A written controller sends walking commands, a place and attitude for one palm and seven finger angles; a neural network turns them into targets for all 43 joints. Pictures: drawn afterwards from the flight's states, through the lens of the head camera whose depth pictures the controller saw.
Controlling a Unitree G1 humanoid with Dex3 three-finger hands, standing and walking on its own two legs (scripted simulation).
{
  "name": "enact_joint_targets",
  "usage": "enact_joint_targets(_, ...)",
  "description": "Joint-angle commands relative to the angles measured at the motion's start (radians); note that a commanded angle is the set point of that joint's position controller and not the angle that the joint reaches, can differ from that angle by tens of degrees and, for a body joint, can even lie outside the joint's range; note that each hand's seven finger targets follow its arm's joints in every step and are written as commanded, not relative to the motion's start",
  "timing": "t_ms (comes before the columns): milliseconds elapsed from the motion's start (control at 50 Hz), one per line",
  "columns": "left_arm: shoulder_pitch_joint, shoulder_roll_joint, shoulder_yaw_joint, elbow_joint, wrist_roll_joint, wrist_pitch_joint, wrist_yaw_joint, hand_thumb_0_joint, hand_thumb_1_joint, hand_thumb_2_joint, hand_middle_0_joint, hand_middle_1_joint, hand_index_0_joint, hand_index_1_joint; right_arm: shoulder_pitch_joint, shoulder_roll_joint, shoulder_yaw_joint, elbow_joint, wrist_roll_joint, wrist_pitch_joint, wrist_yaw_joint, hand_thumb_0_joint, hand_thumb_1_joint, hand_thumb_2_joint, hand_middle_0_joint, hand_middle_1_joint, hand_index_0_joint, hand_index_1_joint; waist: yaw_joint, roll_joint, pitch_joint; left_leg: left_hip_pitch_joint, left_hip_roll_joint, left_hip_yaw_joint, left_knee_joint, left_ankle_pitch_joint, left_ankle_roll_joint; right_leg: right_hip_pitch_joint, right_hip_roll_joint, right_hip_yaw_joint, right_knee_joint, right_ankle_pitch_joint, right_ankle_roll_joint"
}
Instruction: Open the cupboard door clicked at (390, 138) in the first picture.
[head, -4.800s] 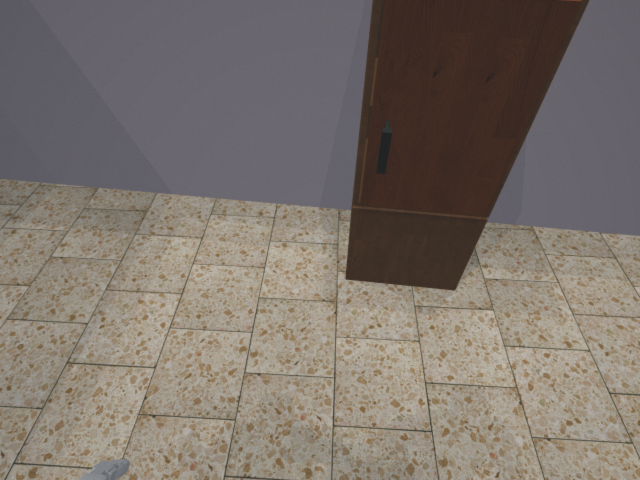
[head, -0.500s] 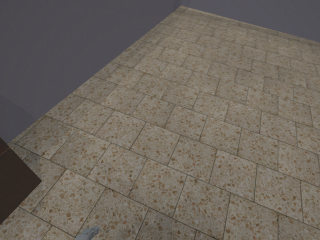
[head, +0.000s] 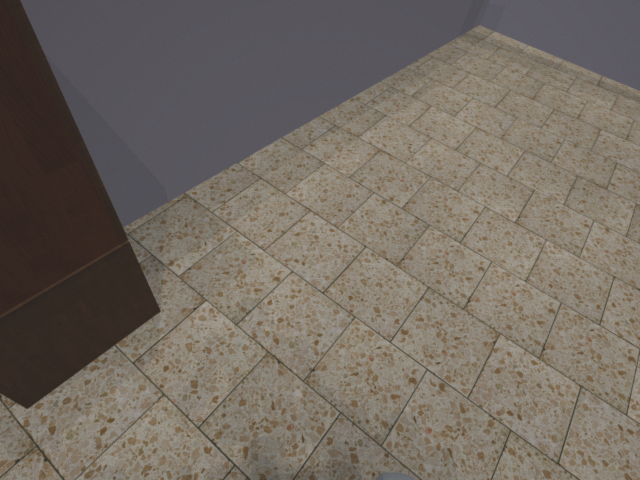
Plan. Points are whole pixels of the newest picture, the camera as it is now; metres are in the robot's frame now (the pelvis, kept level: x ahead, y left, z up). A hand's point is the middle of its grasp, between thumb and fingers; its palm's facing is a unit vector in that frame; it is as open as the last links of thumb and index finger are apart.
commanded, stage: turn to face it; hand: left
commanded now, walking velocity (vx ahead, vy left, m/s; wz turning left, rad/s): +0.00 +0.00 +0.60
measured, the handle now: out of the picture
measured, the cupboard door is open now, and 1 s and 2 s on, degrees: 0 0 0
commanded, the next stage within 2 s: take the last steps up to it in 1.32 s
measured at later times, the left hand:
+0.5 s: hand out of the picture -0.01 +0.14 -0.15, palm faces +0.32 -0.89 -0.31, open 7.4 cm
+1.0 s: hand out of the picture -0.13 +0.17 -0.19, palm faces +0.61 -0.75 -0.25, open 7.4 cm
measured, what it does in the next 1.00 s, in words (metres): steps on the spot, turning left: right foot, then left foot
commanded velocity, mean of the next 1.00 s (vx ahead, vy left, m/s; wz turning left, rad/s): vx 0.00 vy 0.00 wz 0.56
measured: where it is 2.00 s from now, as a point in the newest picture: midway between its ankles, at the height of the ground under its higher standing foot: outside the picture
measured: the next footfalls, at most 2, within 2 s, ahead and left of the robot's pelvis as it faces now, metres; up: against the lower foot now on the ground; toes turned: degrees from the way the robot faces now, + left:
right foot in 0.36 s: +0.02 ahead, -0.18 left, +0.00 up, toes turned +14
left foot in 0.84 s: -0.07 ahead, +0.06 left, +0.00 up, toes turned +39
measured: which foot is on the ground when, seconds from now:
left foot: down 0.00-0.34, up 0.36-0.82, down 0.84-1.00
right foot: up 0.00-0.34, down 0.36-0.84, up 0.86-1.00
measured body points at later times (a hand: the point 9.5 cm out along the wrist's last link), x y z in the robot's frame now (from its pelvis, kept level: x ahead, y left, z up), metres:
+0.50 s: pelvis -0.02 -0.09 +0.00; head +0.01 -0.11 +0.44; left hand -0.03 +0.18 -0.13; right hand +0.10 -0.34 -0.16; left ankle -0.05 +0.05 -0.66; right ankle -0.02 -0.19 -0.75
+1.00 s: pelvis -0.03 -0.03 -0.01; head -0.01 +0.02 +0.43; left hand -0.16 +0.21 -0.17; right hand +0.22 -0.16 -0.13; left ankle -0.10 +0.03 -0.75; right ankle +0.01 -0.18 -0.66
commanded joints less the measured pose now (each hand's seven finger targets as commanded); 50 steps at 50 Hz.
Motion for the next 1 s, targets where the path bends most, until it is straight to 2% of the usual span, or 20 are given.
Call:
enact_joint_targets(0, -0.033, 0.077, 0.014, -0.091, 0.003, -0.021, 0.004, 0.000, 0.900, 0.900, -0.200, -0.300, -0.200, -0.300, 0.034, -0.213, -0.063, -0.063, 0.000, -0.016, -0.012, 0.000, -0.900, -0.900, 0.200, 0.300, 0.200, 0.300, -0.012, 0.138, -0.046, 0.136, 0.276, -0.393, -0.163, -0.104, -0.026, -0.106, -0.005, 0.029, -0.069, -0.029, -0.007)
enact_joint_targets(100, -0.041, 0.070, 0.007, -0.115, 0.002, -0.025, 0.006, 0.000, 0.900, 0.900, -0.200, -0.300, -0.200, -0.300, 0.022, -0.231, -0.072, -0.074, -0.006, -0.007, -0.007, 0.000, -0.900, -0.900, 0.200, 0.300, 0.200, 0.300, -0.021, 0.142, -0.065, 0.095, 0.268, -0.475, -0.157, -0.197, 0.025, -0.047, 0.024, 0.027, -0.184, -0.090, -0.030)
enact_joint_targets(180, -0.020, 0.060, -0.002, -0.128, -0.002, -0.032, 0.009, 0.000, 0.900, 0.900, -0.200, -0.300, -0.200, -0.300, 0.008, -0.241, -0.076, -0.086, -0.007, 0.001, -0.003, 0.000, -0.900, -0.900, 0.200, 0.300, 0.200, 0.300, -0.016, 0.161, -0.092, 0.073, 0.246, -0.519, -0.124, -0.120, 0.044, 0.037, 0.061, 0.022, -0.300, -0.127, -0.050)
enact_joint_targets(220, 0.024, 0.054, -0.004, -0.128, -0.008, -0.033, 0.012, 0.000, 0.900, 0.900, -0.200, -0.300, -0.200, -0.300, -0.018, -0.245, -0.079, -0.098, -0.009, 0.008, 0.000, 0.000, -0.900, -0.900, 0.200, 0.300, 0.200, 0.300, 0.002, 0.184, -0.099, 0.014, 0.225, -0.509, -0.121, -0.115, 0.030, 0.132, 0.081, 0.013, -0.379, -0.123, -0.063)
enact_joint_targets(280, 0.126, 0.075, 0.003, -0.109, -0.013, -0.039, 0.016, 0.000, 0.900, 0.900, -0.200, -0.300, -0.200, -0.300, -0.072, -0.238, -0.084, -0.113, -0.005, 0.018, 0.010, 0.000, -0.900, -0.900, 0.200, 0.300, 0.200, 0.300, 0.049, 0.187, -0.085, -0.146, 0.153, -0.440, -0.106, -0.175, -0.053, 0.361, 0.095, -0.020, -0.625, -0.033, -0.089)
enact_joint_targets(300, 0.159, 0.103, 0.011, -0.105, -0.010, -0.045, 0.020, 0.000, 0.900, 0.900, -0.200, -0.300, -0.200, -0.300, -0.068, -0.208, -0.081, -0.116, 0.002, 0.021, 0.014, 0.000, -0.900, -0.900, 0.200, 0.300, 0.200, 0.300, 0.063, 0.117, -0.086, -0.262, 0.111, -0.382, -0.021, -0.262, -0.095, 0.492, 0.024, 0.034, -0.757, -0.021, -0.114)
enact_joint_targets(320, 0.143, 0.186, 0.027, -0.130, 0.008, -0.054, 0.028, 0.000, 0.900, 0.900, -0.200, -0.300, -0.200, -0.300, -0.032, -0.144, -0.074, -0.128, 0.010, 0.024, 0.012, 0.000, -0.900, -0.900, 0.200, 0.300, 0.200, 0.300, 0.058, -0.156, -0.092, -0.437, 0.011, -0.203, 0.272, -0.373, -0.147, 0.557, -0.245, 0.331, -0.912, -0.251, -0.196)
enact_joint_targets(340, 0.056, 0.203, 0.013, -0.161, 0.009, -0.050, 0.028, 0.000, 0.900, 0.900, -0.200, -0.300, -0.200, -0.300, -0.037, -0.167, -0.077, -0.143, -0.007, 0.017, 0.006, 0.000, -0.900, -0.900, 0.200, 0.300, 0.200, 0.300, 0.036, -0.245, -0.034, -0.446, -0.038, -0.070, 0.524, -0.382, -0.170, 0.370, -0.414, 0.451, -0.968, -0.280, -0.267)
enact_joint_targets(360, -0.042, 0.168, 0.001, -0.190, 0.002, -0.050, 0.029, 0.000, 0.900, 0.900, -0.200, -0.300, -0.200, -0.300, -0.034, -0.196, -0.082, -0.136, -0.015, 0.021, 0.013, 0.000, -0.900, -0.900, 0.200, 0.300, 0.200, 0.300, -0.007, -0.127, -0.002, -0.351, 0.015, -0.095, 0.667, -0.329, -0.152, 0.200, -0.385, 0.324, -0.960, -0.211, -0.263)
enact_joint_targets(380, -0.106, 0.140, 0.000, -0.205, -0.001, -0.058, 0.028, 0.000, 0.900, 0.900, -0.200, -0.300, -0.200, -0.300, 0.017, -0.180, -0.083, -0.120, -0.015, 0.032, 0.019, 0.000, -0.900, -0.900, 0.200, 0.300, 0.200, 0.300, -0.052, -0.117, -0.022, -0.315, 0.022, -0.071, 0.740, -0.288, -0.159, 0.185, -0.320, 0.259, -0.936, -0.133, -0.245)
enact_joint_targets(440, -0.066, 0.069, -0.027, -0.176, -0.004, -0.079, 0.013, 0.000, 0.900, 0.900, -0.200, -0.300, -0.200, -0.300, 0.010, -0.168, -0.070, -0.089, -0.010, 0.034, 0.033, 0.000, -0.900, -0.900, 0.200, 0.300, 0.200, 0.300, -0.039, -0.111, 0.052, -0.341, 0.077, -0.008, 0.837, -0.177, -0.185, 0.220, -0.201, 0.032, -0.831, 0.188, -0.203)
enact_joint_targets(480, 0.011, 0.076, -0.026, -0.149, -0.001, -0.084, 0.015, 0.000, 0.900, 0.900, -0.200, -0.300, -0.200, -0.300, -0.026, -0.156, -0.062, -0.099, -0.004, 0.033, 0.034, 0.000, -0.900, -0.900, 0.200, 0.300, 0.200, 0.300, -0.008, -0.098, 0.034, -0.374, 0.097, 0.012, 0.813, -0.178, -0.196, 0.314, -0.220, -0.008, -0.788, 0.307, -0.211)
enact_joint_targets(580, 0.143, 0.107, -0.020, -0.110, 0.006, -0.081, 0.014, 0.000, 0.900, 0.900, -0.200, -0.300, -0.200, -0.300, -0.135, -0.146, -0.045, -0.118, -0.004, 0.037, 0.033, 0.000, -0.900, -0.900, 0.200, 0.300, 0.200, 0.300, 0.056, -0.168, 0.002, -0.368, 0.123, 0.058, 0.686, -0.252, -0.214, 0.449, -0.258, -0.056, -0.724, 0.555, -0.224)
enact_joint_targets(740, 0.155, 0.158, 0.000, -0.103, 0.015, -0.064, 0.010, 0.000, 0.900, 0.900, -0.200, -0.300, -0.200, -0.300, -0.177, -0.131, -0.022, -0.128, 0.005, 0.017, 0.035, 0.000, -0.900, -0.900, 0.200, 0.300, 0.200, 0.300, 0.072, -0.235, -0.052, -0.147, 0.104, 0.178, 0.308, -0.258, -0.167, 0.457, -0.283, -0.162, -0.602, 0.688, -0.207)
enact_joint_targets(780, 0.127, 0.158, 0.002, -0.105, 0.005, -0.062, 0.007, 0.000, 0.900, 0.900, -0.200, -0.300, -0.200, -0.300, -0.090, -0.168, -0.031, -0.114, 0.000, 0.005, 0.031, 0.000, -0.900, -0.900, 0.200, 0.300, 0.200, 0.300, 0.014, -0.162, -0.103, 0.032, 0.096, 0.175, 0.093, -0.092, -0.144, 0.398, -0.265, -0.216, -0.439, 0.650, -0.156)
enact_joint_targets(800, 0.125, 0.136, -0.001, -0.122, -0.005, -0.061, 0.002, 0.000, 0.900, 0.900, -0.200, -0.300, -0.200, -0.300, -0.003, -0.243, -0.050, -0.096, -0.006, -0.008, 0.028, 0.000, -0.900, -0.900, 0.200, 0.300, 0.200, 0.300, -0.035, 0.006, -0.183, 0.267, 0.198, 0.053, 0.022, 0.177, -0.096, 0.218, -0.217, -0.244, -0.237, 0.456, -0.102)
enact_joint_targets(820, 0.098, 0.061, -0.022, -0.168, -0.013, -0.062, -0.008, 0.000, 0.900, 0.900, -0.200, -0.300, -0.200, -0.300, 0.068, -0.356, -0.077, -0.083, -0.002, -0.016, 0.020, 0.000, -0.900, -0.900, 0.200, 0.300, 0.200, 0.300, -0.069, 0.335, -0.215, 0.440, 0.480, -0.310, 0.037, 0.703, 0.043, -0.100, -0.066, -0.224, -0.015, -0.315, -0.027)
enact_joint_targets(840, 0.051, 0.066, -0.028, -0.185, -0.003, -0.049, 0.003, 0.000, 0.900, 0.900, -0.200, -0.300, -0.200, -0.300, 0.110, -0.365, -0.076, -0.058, 0.011, -0.007, 0.014, 0.000, -0.900, -0.900, 0.200, 0.300, 0.200, 0.300, -0.076, 0.274, -0.240, 0.415, 0.525, -0.273, 0.060, 0.845, 0.114, -0.109, -0.068, -0.107, 0.060, -0.400, -0.039)
enact_joint_targets(920, 0.023, 0.071, -0.017, -0.136, -0.004, -0.040, -0.002, 0.000, 0.900, 0.900, -0.200, -0.300, -0.200, -0.300, -0.076, -0.244, -0.041, -0.101, -0.002, -0.015, -0.010, 0.000, -0.900, -0.900, 0.200, 0.300, 0.200, 0.300, -0.009, 0.220, -0.085, 0.220, 0.370, -0.121, 0.030, 0.651, 0.056, -0.094, -0.078, -0.055, 0.087, -0.204, -0.028)
enact_joint_targets(980, 0.056, 0.059, -0.021, -0.116, -0.002, -0.037, -0.010, 0.000, 0.900, 0.900, -0.200, -0.300, -0.200, -0.300, -0.101, -0.236, -0.036, -0.111, 0.000, -0.022, -0.008, 0.000, -0.900, -0.900, 0.200, 0.300, 0.200, 0.300, 0.014, 0.152, -0.072, 0.181, 0.324, -0.088, 0.004, 0.574, 0.036, -0.049, -0.053, -0.071, 0.014, -0.134, -0.022)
